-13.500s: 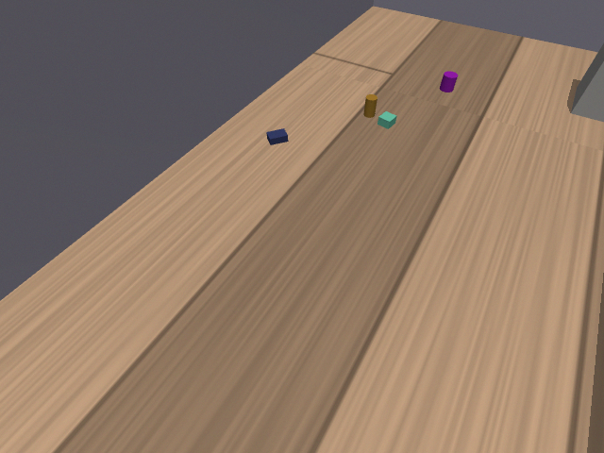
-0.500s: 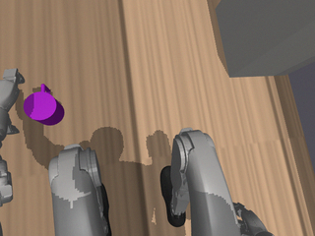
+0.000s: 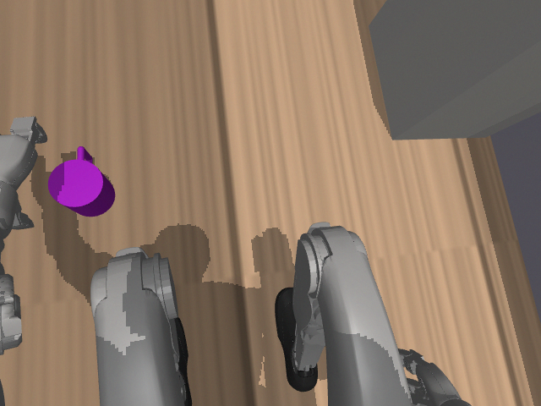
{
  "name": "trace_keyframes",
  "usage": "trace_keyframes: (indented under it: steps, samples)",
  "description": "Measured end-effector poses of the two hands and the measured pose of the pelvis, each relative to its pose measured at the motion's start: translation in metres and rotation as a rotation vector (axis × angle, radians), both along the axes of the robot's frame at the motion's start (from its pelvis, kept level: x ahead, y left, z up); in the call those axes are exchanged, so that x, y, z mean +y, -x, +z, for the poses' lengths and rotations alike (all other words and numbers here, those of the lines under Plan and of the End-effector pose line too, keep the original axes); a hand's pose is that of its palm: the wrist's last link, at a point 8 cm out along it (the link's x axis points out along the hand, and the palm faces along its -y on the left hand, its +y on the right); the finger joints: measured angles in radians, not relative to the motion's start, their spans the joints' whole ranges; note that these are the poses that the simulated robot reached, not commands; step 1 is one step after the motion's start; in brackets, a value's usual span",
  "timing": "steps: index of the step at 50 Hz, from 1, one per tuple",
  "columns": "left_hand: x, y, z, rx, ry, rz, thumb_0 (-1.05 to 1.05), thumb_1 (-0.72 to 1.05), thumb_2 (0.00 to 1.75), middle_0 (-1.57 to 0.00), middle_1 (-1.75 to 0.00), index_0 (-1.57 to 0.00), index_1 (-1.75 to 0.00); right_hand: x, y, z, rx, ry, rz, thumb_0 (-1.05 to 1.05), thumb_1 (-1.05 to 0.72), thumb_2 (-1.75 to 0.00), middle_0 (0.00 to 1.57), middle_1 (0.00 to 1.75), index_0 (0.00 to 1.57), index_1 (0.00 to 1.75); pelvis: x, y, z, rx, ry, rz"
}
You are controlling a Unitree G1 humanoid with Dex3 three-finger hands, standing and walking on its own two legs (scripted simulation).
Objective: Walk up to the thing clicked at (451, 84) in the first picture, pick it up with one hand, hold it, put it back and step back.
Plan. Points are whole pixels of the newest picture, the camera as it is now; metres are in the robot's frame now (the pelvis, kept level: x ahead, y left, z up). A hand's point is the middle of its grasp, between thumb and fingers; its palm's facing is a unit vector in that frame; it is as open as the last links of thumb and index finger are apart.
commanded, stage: rise first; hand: left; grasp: from above
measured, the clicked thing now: (84, 181) +0.47 +0.28 -0.29
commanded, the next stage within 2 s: none
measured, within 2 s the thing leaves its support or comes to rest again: neither
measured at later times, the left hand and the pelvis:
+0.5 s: hand (19, 185) +0.43 +0.33 -0.16, palm faces -0.46 -0.07 -0.89, open 13.9 cm; pelvis +0.00 +0.00 +0.00, yaw +0 degrees
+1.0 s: hand (17, 190) +0.42 +0.33 -0.16, palm faces -0.46 -0.07 -0.89, open 13.9 cm; pelvis +0.00 +0.00 +0.00, yaw +1 degrees
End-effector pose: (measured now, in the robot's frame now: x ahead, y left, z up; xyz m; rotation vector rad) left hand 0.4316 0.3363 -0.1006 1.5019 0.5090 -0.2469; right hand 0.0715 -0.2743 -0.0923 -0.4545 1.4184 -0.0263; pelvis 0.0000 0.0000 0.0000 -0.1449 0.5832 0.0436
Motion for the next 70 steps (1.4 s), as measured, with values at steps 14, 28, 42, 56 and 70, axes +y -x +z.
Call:
trace_keyframes:
  steps: [14, 28, 42, 56, 70]
  samples:
    - [-0.0039, 0.0027, -0.001, -0.003, -0.002, 0.004, 0.0, -0.52, 0.99, -0.1, -1.05, -0.1, -1.05, 0.0028, 0.0034, -0.0041, -0.005, -0.017, 0.002, 0.0, -0.92, -0.91, 0.2, 0.3, 0.21, 0.3, -0.0014, 0.0011, -0.0013, 0.001, -0.006, 0.003]
    - [-0.0045, -0.0021, 0.0022, -0.008, -0.004, 0.01, 0.0, -0.51, 0.98, -0.1, -1.06, -0.1, -1.05, -0.0006, 0.006, -0.0062, 0.001, -0.019, 0.004, 0.0, -0.92, -0.91, 0.2, 0.3, 0.21, 0.3, -0.003, 0.0015, -0.002, -0.004, -0.008, -0.002]
    - [-0.0026, 0.005, 0.0033, 0.004, 0.004, 0.005, 0.0, -0.51, 0.98, -0.1, -1.06, -0.1, -1.05, 0.001, 0.0028, 0.001, -0.005, -0.013, 0.001, 0.0, -0.91, -0.9, 0.2, 0.3, 0.21, 0.3, -0.0009, 0.001, 0.0033, 0.001, -0.005, 0.003]
    - [-0.0038, 0.0042, 0.0017, -0.006, -0.003, 0.001, 0.0, -0.51, 0.99, -0.1, -1.07, -0.11, -1.06, 0.0015, -0.0007, -0.0041, -0.019, -0.019, 0.019, 0.0, -0.91, -0.9, 0.2, 0.3, 0.21, 0.3, -0.0018, 0.0023, -0.0009, -0.004, -0.008, 0.003]
    - [-0.0046, 0.0023, -0.0021, 0.007, -0.003, 0.014, 0.0, -0.5, 0.99, -0.1, -1.07, -0.11, -1.06, 0.0017, 0.0062, -0.0075, -0.001, -0.028, 0.005, 0.0, -0.91, -0.9, 0.2, 0.3, 0.21, 0.3, -0.0026, 0.0006, -0.003, -0.002, -0.01, 0.001]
